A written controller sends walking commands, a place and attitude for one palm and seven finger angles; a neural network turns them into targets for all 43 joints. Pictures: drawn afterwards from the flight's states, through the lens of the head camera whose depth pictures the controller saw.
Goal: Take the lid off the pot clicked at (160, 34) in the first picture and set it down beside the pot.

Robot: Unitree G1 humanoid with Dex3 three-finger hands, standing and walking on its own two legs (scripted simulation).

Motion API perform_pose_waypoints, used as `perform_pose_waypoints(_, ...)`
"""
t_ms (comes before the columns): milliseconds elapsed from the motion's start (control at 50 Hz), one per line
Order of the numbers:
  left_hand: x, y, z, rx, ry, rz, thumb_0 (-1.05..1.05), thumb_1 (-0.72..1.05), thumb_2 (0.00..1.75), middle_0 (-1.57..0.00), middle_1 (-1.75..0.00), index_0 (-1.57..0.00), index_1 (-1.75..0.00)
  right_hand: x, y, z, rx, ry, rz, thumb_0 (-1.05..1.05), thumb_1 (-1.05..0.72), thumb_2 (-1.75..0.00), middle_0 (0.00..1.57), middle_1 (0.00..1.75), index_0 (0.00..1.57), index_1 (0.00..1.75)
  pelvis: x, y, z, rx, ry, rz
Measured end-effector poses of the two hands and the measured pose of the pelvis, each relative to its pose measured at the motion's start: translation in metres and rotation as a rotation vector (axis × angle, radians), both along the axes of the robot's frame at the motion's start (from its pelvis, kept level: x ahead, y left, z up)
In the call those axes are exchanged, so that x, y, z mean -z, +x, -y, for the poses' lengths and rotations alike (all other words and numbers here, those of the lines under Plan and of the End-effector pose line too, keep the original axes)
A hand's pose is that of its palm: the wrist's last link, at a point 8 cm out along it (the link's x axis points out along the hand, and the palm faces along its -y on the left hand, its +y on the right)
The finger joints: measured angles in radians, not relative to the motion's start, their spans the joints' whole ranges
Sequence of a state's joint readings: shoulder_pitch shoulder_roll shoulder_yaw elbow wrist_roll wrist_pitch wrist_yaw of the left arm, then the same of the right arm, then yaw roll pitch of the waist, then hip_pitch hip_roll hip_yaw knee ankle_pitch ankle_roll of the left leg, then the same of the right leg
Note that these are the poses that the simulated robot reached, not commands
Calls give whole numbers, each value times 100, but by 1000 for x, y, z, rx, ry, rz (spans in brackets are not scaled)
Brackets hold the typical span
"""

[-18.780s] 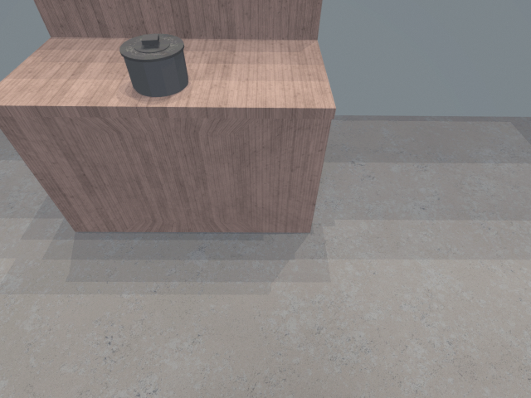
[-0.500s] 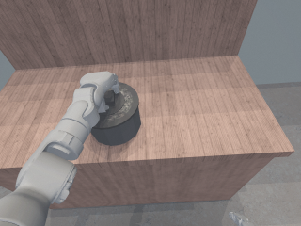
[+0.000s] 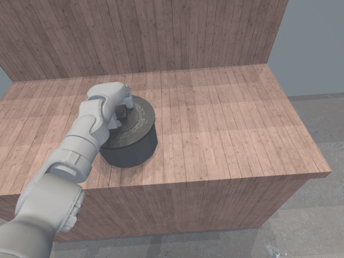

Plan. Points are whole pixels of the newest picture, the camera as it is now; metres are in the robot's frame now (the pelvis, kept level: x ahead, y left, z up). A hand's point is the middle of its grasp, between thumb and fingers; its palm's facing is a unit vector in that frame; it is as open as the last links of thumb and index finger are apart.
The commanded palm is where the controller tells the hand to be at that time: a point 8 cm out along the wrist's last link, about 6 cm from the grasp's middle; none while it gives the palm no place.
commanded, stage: close the fingers and squeeze the knob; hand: left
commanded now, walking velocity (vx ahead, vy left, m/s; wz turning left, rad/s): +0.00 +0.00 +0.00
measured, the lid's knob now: (117, 113) +0.47 +0.15 +0.07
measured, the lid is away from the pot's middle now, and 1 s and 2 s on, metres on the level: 0.00 0.00 0.01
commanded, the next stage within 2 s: lift the lid straight up in 0.30 s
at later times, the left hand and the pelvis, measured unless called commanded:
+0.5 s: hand (113, 113) +0.44 +0.15 +0.10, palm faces -0.32 -0.07 -0.94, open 8.8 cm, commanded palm +0.43 +0.15 +0.17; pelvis +0.00 +0.00 +0.00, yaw +0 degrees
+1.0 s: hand (110, 103) +0.44 +0.15 +0.13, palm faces -0.26 -0.07 -0.96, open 8.8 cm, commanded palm +0.43 +0.15 +0.21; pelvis +0.00 +0.00 +0.00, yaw +1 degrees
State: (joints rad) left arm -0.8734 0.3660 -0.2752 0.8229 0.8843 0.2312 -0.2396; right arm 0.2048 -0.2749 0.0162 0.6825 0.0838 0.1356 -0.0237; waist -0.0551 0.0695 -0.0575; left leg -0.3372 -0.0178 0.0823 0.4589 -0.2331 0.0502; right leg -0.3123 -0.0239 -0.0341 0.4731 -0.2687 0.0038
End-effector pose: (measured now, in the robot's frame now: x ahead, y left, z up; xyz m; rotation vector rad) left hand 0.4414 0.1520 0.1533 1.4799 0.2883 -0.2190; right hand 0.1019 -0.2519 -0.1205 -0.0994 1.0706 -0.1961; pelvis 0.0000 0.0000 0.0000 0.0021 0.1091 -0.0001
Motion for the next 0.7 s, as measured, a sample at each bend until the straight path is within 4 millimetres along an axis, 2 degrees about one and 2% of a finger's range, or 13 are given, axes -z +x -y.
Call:
perform_pose_waypoints(300, 0, -2, 1, -5, 10, 11, 1, 5, 98, -61, -88, -59, -87, 1, 4, -5, -5, 13, 8, 1, -91, -90, 20, 30, 20, 30, 0, -1, -2, 0, 0, -2)
perform_pose_waypoints(560, -1, 1, -1, -1, 6, 1, 0, 4, 97, -63, -89, -60, -87, 1, -1, -6, 7, 6, 6, 1, -90, -90, 20, 30, 20, 30, 0, 0, -3, 2, -1, 0)
perform_pose_waypoints(700, -10, 1, -1, 10, 10, 30, 0, 4, 96, -63, -88, -61, -87, 1, -1, -6, 1, 5, 8, 1, -91, -90, 20, 30, 20, 30, -1, 1, -4, -3, -1, 5)
